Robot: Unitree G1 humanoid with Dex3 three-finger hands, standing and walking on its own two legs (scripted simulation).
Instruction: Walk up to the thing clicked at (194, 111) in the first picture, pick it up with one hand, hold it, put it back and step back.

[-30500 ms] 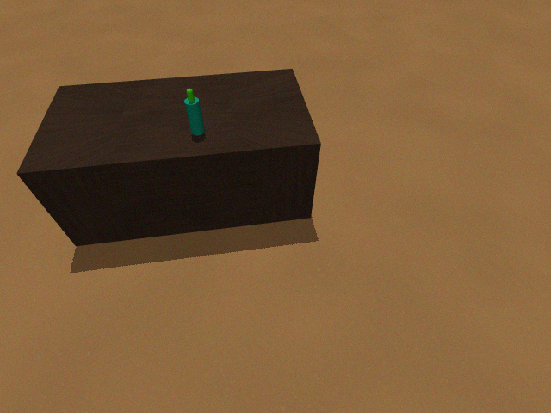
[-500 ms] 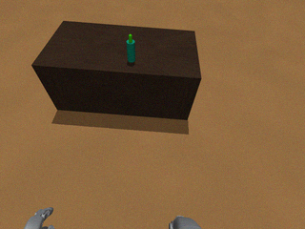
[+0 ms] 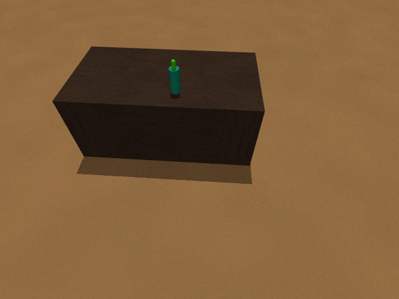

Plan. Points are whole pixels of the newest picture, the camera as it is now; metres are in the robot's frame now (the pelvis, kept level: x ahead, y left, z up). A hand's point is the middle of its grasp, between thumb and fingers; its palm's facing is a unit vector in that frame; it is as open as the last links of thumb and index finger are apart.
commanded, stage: step back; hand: left
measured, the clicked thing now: (174, 76) +1.13 +0.17 -0.22
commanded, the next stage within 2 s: stand in 0.40 s
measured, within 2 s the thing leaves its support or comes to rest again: neither
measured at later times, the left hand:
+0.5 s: hand (97, 287) +0.17 +0.25 -0.14, palm faces -0.02 -0.94 -0.35, open 7.3 cm
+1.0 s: hand out of the picture +0.10 +0.23 -0.13, palm faces -0.03 -0.94 -0.35, open 7.3 cm
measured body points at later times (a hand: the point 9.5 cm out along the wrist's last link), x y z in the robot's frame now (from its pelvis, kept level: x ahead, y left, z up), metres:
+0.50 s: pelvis +0.05 -0.01 +0.01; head +0.07 +0.00 +0.46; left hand +0.17 +0.30 -0.11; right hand +0.14 -0.31 -0.12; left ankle +0.02 +0.11 -0.73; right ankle +0.01 -0.13 -0.73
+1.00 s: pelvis +0.01 -0.02 +0.02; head +0.02 -0.02 +0.47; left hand +0.10 +0.28 -0.11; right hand +0.10 -0.32 -0.11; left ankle +0.02 +0.11 -0.73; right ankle +0.01 -0.13 -0.73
